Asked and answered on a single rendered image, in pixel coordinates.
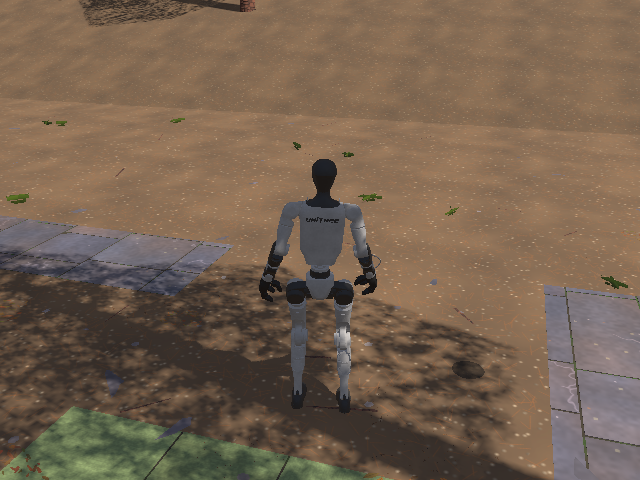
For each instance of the right robot forearm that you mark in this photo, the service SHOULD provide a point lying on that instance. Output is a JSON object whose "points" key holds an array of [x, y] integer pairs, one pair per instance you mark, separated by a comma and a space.
{"points": [[367, 264]]}

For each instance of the robot torso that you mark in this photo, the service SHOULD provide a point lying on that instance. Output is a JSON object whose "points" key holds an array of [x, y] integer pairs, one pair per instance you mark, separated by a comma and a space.
{"points": [[321, 238]]}

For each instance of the robot left hand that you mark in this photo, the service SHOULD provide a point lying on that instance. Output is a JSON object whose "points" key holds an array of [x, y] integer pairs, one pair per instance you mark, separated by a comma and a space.
{"points": [[264, 286]]}

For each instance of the robot left upper arm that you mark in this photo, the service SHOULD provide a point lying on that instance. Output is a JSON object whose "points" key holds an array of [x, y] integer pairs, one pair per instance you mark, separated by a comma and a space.
{"points": [[290, 211]]}

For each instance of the robot right foot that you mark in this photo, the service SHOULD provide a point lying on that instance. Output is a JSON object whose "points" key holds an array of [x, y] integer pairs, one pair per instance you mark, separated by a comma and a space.
{"points": [[344, 405]]}

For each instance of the robot right upper arm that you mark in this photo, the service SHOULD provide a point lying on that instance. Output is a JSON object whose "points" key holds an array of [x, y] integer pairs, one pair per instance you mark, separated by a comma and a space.
{"points": [[354, 214]]}

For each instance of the robot right hand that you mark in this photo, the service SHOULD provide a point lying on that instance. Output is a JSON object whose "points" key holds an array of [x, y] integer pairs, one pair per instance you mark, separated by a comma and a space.
{"points": [[362, 280]]}

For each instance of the left robot forearm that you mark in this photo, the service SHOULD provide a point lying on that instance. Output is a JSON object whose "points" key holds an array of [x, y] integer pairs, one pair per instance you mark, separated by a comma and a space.
{"points": [[272, 265]]}

